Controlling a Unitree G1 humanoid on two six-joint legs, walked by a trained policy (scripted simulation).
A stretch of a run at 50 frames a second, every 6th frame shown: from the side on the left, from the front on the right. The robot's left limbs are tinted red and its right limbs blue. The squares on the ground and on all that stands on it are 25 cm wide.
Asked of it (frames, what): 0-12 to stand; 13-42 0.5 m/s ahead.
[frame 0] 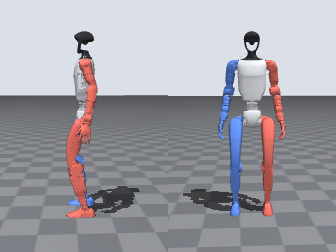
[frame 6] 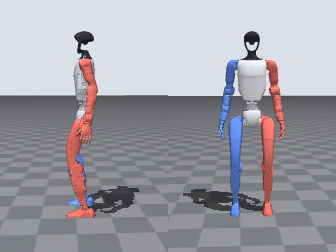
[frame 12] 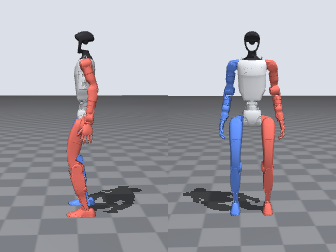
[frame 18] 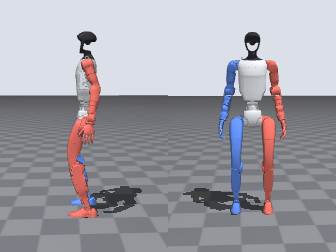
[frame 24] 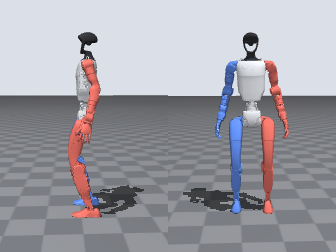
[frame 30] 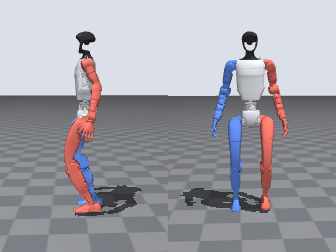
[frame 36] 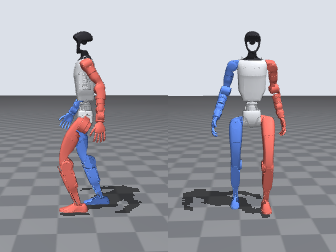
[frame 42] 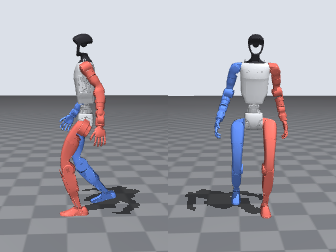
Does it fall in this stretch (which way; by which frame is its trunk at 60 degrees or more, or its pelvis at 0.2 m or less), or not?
no
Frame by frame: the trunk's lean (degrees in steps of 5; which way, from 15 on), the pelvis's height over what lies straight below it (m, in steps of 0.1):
0: 0, 0.8
6: 0, 0.8
12: 0, 0.8
18: 0, 0.8
24: 5, 0.8
30: 0, 0.8
36: 0, 0.8
42: 5, 0.8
